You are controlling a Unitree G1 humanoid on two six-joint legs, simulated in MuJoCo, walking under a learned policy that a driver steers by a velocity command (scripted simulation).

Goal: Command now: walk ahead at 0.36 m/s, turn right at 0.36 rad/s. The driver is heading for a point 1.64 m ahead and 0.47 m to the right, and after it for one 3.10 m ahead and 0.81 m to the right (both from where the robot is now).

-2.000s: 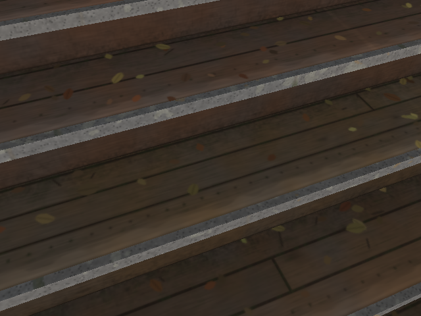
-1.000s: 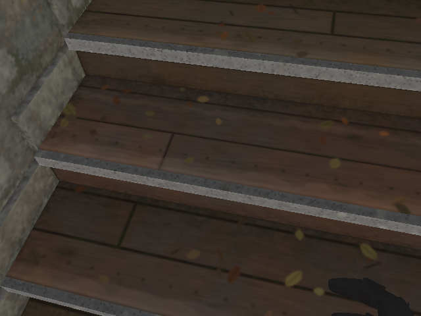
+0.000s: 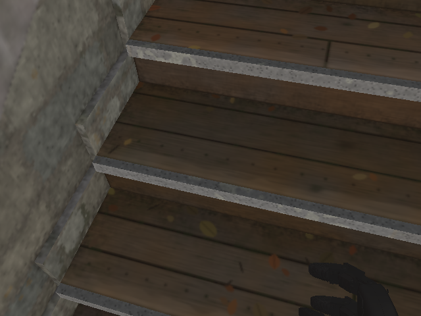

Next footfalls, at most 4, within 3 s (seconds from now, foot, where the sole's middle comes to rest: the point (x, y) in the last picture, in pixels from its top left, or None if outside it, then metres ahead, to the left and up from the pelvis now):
0.48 right None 0.37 -0.22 -0.52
1.18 left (258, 281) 0.46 -0.04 -0.52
2.66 right None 0.62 -0.50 -0.36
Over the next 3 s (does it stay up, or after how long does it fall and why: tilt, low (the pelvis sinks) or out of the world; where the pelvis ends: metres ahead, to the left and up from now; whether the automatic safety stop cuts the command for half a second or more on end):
stays up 0.64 -0.44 0.41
